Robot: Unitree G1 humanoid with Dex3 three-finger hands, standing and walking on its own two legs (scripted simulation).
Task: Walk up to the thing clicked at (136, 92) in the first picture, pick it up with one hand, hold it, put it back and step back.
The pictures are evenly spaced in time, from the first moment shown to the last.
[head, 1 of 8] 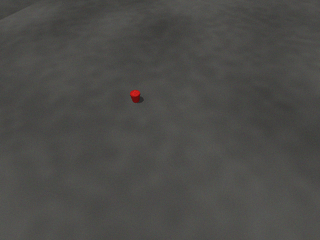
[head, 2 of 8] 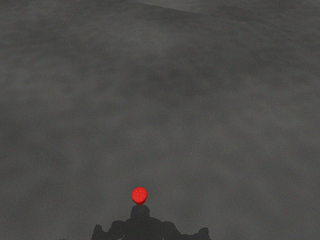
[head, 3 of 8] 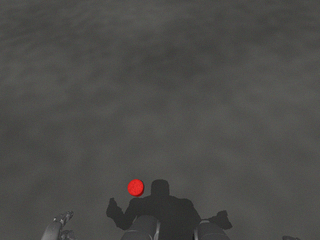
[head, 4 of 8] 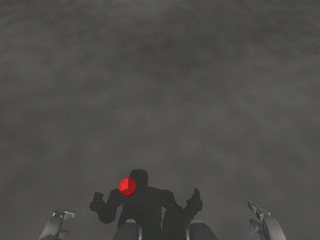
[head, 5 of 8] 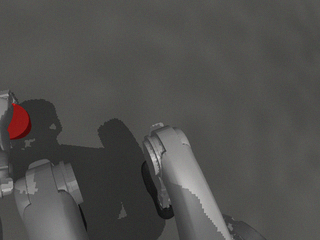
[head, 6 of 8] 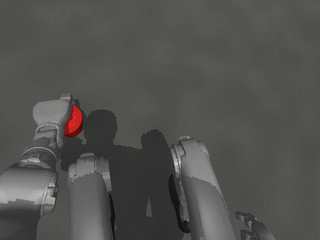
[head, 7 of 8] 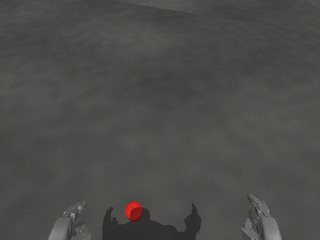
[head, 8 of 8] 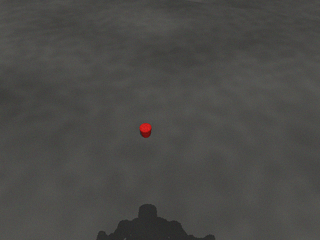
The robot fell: no
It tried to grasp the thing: yes
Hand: left
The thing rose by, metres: 0.65
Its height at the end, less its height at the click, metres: +0.00
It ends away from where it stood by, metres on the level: 0.02
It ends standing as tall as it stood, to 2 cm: yes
